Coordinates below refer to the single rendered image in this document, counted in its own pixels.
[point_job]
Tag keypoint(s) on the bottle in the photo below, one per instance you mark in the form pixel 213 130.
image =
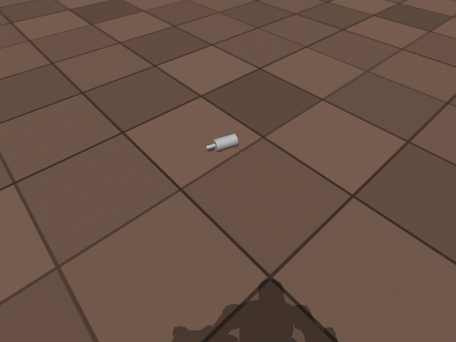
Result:
pixel 223 142

